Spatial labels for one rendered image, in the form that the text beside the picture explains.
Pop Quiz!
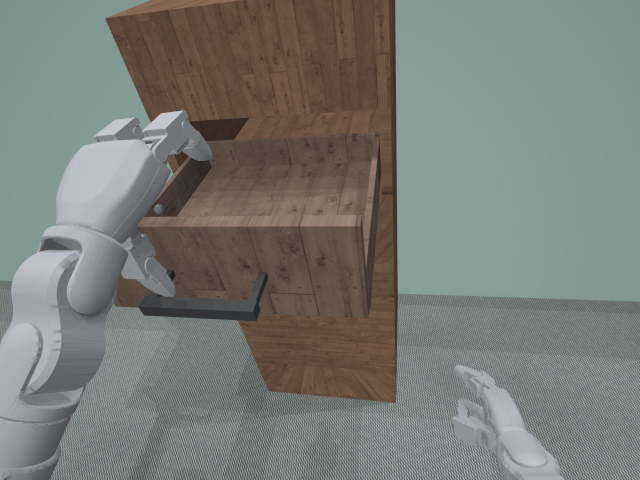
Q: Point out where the robot right hand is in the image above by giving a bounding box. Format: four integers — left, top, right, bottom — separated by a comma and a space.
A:
453, 365, 529, 459

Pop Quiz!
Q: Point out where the right robot forearm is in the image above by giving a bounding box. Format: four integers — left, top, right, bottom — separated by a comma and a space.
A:
496, 430, 565, 480

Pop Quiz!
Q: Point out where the handle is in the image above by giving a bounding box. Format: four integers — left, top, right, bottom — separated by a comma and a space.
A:
138, 270, 268, 321

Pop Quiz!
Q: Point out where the robot left hand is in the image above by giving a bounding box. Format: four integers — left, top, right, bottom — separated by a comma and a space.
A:
56, 110, 212, 297

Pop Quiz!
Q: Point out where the drawer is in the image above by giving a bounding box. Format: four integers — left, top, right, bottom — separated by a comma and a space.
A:
114, 132, 381, 318

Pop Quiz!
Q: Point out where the left robot forearm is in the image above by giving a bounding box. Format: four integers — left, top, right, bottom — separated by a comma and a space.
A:
0, 225, 128, 480

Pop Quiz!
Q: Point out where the cabinet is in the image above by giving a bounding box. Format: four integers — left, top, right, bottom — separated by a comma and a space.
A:
105, 0, 398, 403

